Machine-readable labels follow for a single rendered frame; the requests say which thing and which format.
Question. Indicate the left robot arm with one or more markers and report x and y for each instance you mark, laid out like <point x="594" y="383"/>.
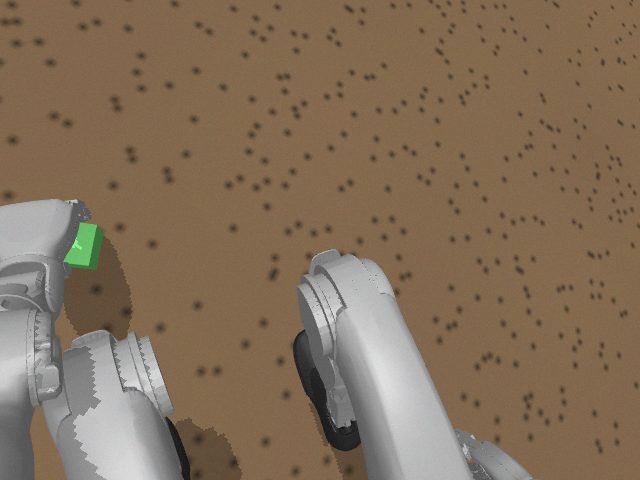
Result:
<point x="31" y="366"/>

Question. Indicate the left robot hand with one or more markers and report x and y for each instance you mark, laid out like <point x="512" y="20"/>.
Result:
<point x="43" y="227"/>

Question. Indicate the right robot hand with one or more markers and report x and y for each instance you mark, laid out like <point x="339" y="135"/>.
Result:
<point x="490" y="461"/>

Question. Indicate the left robot foot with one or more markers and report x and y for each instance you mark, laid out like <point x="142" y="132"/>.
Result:
<point x="180" y="450"/>

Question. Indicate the right robot foot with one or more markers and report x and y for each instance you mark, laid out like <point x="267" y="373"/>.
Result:
<point x="344" y="439"/>

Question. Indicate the cube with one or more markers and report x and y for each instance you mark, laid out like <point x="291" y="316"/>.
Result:
<point x="86" y="249"/>

